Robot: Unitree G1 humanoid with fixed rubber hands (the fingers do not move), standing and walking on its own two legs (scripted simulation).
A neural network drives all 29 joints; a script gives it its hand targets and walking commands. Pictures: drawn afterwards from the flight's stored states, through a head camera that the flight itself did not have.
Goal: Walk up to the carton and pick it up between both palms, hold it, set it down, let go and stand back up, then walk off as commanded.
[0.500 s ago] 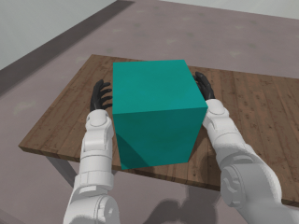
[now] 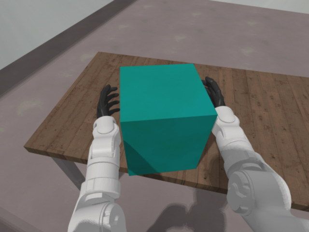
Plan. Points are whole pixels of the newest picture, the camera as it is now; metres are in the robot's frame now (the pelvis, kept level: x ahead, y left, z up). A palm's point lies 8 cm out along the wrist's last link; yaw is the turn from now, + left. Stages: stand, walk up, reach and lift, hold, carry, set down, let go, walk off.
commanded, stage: set down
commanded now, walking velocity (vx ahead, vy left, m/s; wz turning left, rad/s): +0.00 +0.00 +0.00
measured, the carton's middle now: (160, 121) +0.41 +0.05 +0.06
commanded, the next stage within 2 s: none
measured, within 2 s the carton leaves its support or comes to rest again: rests again in 0.30 s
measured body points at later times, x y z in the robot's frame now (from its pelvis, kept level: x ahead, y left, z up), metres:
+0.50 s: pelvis +0.00 +0.00 +0.00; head +0.03 -0.01 +0.45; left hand +0.38 +0.19 +0.10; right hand +0.45 -0.09 +0.11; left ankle +0.03 +0.18 -0.74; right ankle -0.01 -0.06 -0.75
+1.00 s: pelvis +0.01 +0.00 +0.00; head +0.03 +0.00 +0.45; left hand +0.38 +0.19 +0.10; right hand +0.45 -0.09 +0.10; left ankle +0.03 +0.18 -0.74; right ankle -0.01 -0.06 -0.75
